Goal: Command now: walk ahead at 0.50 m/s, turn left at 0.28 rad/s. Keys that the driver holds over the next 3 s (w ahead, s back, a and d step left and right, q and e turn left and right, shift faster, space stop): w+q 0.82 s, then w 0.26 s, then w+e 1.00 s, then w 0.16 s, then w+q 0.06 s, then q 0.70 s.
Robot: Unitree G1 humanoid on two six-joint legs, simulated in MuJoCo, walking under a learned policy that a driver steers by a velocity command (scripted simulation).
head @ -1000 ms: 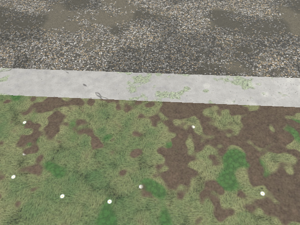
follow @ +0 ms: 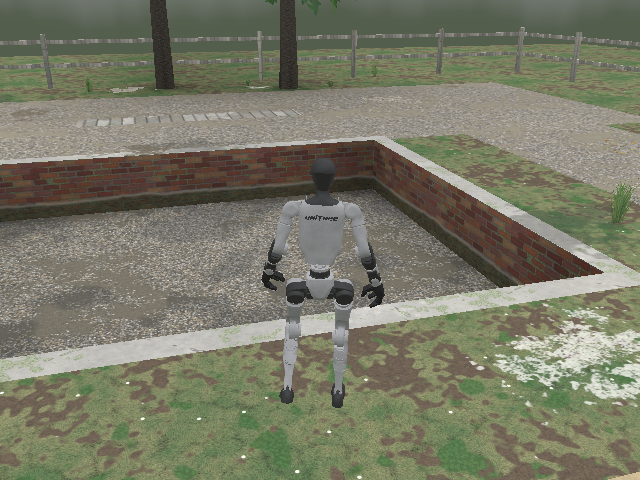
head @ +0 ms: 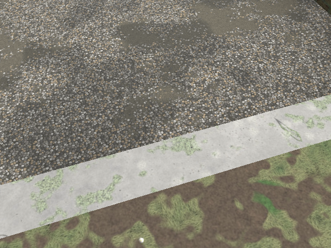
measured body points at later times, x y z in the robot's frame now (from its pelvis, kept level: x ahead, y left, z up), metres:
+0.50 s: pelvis +0.27 +0.08 -0.01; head +0.31 +0.09 +0.43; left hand +0.29 +0.38 -0.13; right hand +0.48 -0.15 -0.11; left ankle +0.32 +0.15 -0.74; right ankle +0.19 -0.10 -0.63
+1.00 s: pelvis +0.49 +0.12 -0.01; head +0.50 +0.12 +0.44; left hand +0.44 +0.39 -0.12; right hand +0.72 -0.05 -0.12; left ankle +0.39 +0.20 -0.65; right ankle +0.60 +0.05 -0.74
